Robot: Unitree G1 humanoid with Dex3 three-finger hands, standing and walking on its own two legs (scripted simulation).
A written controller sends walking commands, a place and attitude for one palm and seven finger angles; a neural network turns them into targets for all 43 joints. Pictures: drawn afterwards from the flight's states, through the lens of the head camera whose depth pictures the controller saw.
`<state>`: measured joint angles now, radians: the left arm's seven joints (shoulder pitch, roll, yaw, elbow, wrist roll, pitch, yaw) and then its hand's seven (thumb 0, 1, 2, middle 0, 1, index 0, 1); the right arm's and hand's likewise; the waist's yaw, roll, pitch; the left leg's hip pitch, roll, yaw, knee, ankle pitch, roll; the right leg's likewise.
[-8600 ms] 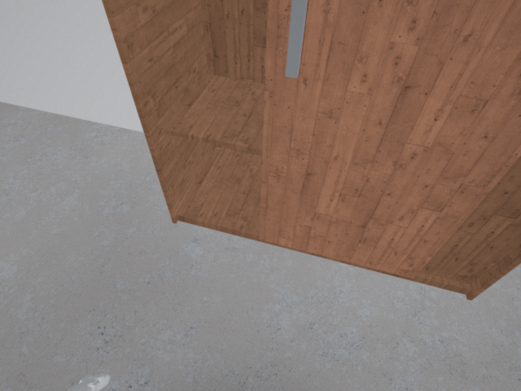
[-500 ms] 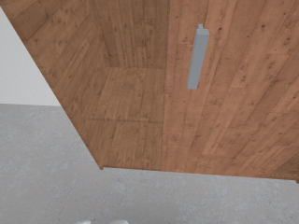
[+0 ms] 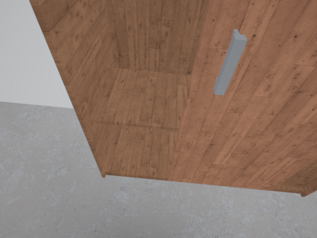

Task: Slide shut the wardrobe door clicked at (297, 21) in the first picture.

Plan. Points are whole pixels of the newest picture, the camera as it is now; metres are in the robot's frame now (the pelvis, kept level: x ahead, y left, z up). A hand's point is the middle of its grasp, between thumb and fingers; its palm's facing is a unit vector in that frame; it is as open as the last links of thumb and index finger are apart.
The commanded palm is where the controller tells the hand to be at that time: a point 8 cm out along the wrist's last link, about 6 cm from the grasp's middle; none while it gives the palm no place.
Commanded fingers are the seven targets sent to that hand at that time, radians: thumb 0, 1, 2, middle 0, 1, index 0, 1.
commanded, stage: come to a stop and stand still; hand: right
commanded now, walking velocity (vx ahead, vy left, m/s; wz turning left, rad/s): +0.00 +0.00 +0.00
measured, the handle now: (226, 63) +0.53 -0.15 +0.18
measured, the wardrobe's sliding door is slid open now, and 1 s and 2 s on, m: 0.41 0.41 0.41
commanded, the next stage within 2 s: look again from close up in 1.44 s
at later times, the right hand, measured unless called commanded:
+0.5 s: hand out of the picture -0.02 -0.24 -0.18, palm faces +0.00 +0.98 -0.21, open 7.3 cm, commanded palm none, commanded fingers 0.00 -0.90 -0.90 0.20 0.30 0.20 0.30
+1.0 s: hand out of the picture +0.02 -0.19 -0.18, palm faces -0.01 +0.98 -0.21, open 7.2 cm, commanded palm none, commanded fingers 0.00 -0.90 -0.90 0.20 0.30 0.20 0.30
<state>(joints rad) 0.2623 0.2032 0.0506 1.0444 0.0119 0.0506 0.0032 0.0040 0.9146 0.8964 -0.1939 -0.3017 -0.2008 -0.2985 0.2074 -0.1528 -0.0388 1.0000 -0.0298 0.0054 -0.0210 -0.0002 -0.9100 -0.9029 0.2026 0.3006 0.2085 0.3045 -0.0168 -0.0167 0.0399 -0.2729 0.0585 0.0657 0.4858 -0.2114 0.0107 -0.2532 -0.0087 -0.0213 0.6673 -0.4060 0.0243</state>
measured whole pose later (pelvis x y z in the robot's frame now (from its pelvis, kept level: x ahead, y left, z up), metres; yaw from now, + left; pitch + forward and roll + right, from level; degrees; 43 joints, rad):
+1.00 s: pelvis +0.00 -0.02 -0.01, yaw +2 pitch -2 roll -1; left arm 0.31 0.14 -0.01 1.13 0.01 -0.02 0.03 0.00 0.91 0.90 -0.20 -0.30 -0.20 -0.30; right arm 0.27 -0.14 -0.01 1.11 -0.02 -0.01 -0.03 0.01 -0.93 -0.90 0.20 0.30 0.20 0.30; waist 0.01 -0.02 0.04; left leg -0.26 0.06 0.03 0.54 -0.24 -0.03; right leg -0.11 0.00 -0.06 0.48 -0.34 -0.01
